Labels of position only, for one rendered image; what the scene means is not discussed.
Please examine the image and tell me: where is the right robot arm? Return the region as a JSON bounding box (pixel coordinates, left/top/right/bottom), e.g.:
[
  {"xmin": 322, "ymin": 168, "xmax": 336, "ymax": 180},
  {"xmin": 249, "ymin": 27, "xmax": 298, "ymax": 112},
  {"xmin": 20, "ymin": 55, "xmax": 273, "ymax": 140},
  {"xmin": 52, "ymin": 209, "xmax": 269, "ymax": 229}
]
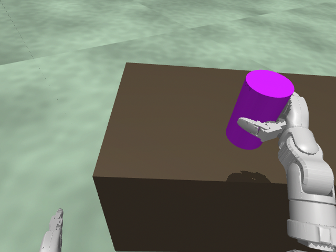
[{"xmin": 278, "ymin": 127, "xmax": 336, "ymax": 252}]

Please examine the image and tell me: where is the left robot hand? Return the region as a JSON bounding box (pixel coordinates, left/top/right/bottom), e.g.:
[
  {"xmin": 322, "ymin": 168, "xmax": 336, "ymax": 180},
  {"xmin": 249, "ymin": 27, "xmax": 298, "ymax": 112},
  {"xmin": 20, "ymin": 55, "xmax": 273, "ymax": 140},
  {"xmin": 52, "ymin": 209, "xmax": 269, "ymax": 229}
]
[{"xmin": 39, "ymin": 208, "xmax": 63, "ymax": 252}]

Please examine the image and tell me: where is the right robot hand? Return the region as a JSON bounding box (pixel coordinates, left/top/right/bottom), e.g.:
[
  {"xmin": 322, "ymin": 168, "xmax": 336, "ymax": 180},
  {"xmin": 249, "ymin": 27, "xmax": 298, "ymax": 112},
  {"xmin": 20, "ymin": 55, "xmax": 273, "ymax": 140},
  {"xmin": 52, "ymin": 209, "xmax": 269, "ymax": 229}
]
[{"xmin": 237, "ymin": 92, "xmax": 309, "ymax": 142}]

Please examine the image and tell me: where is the can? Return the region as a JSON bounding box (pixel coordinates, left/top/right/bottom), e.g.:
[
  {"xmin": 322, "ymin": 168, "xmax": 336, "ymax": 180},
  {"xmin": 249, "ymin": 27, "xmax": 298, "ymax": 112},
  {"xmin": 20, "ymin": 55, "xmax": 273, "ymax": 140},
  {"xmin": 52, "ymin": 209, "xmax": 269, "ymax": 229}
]
[{"xmin": 226, "ymin": 70, "xmax": 294, "ymax": 150}]

